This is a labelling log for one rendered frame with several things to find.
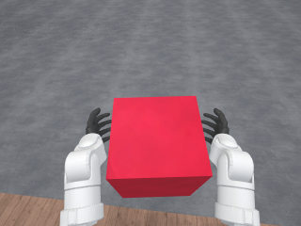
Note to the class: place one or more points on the left robot forearm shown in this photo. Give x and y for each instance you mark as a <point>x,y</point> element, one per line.
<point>82,180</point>

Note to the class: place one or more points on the carton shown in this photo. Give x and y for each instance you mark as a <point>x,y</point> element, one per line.
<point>157,147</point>

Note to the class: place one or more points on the right robot hand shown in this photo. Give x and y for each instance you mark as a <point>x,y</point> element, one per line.
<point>221,126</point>

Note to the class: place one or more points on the left robot hand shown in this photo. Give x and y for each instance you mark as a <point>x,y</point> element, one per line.
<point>93,127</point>

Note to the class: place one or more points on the right robot forearm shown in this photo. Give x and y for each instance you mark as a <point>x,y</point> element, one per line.
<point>235,204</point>

